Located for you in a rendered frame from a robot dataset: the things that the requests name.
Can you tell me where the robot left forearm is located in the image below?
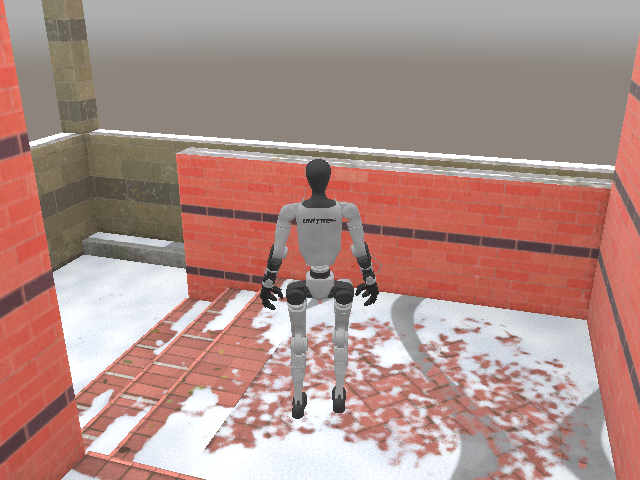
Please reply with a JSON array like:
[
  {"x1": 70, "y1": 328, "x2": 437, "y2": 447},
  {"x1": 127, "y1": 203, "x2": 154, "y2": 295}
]
[{"x1": 262, "y1": 244, "x2": 282, "y2": 288}]

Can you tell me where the robot foot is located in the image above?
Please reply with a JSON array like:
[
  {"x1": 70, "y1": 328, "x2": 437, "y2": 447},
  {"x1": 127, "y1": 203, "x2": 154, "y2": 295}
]
[
  {"x1": 332, "y1": 386, "x2": 346, "y2": 413},
  {"x1": 292, "y1": 392, "x2": 307, "y2": 419}
]

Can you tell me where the robot left upper arm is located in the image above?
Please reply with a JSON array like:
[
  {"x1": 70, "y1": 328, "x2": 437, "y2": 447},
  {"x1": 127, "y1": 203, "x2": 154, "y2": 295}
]
[{"x1": 272, "y1": 203, "x2": 298, "y2": 259}]

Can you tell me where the robot right forearm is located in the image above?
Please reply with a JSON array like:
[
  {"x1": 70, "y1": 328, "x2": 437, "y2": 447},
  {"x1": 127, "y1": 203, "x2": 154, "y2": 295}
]
[{"x1": 356, "y1": 242, "x2": 376, "y2": 285}]

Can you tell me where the robot right upper arm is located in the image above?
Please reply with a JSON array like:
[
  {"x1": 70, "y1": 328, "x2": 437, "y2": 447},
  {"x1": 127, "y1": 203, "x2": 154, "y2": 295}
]
[{"x1": 340, "y1": 202, "x2": 367, "y2": 257}]

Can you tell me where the left robot hand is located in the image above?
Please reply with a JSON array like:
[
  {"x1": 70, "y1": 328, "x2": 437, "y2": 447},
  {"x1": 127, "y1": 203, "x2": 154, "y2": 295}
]
[{"x1": 260, "y1": 285, "x2": 283, "y2": 310}]

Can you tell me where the right robot hand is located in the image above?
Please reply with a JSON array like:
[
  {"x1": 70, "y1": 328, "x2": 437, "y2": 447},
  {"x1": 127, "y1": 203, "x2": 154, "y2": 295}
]
[{"x1": 355, "y1": 282, "x2": 379, "y2": 306}]

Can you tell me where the left robot foot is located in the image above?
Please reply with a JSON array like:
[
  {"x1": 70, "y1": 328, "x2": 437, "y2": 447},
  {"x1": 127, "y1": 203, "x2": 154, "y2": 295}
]
[{"x1": 292, "y1": 392, "x2": 307, "y2": 419}]

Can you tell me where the right robot foot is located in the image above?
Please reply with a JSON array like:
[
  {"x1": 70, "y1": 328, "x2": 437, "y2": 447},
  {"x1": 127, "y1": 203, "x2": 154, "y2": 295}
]
[{"x1": 332, "y1": 386, "x2": 346, "y2": 413}]

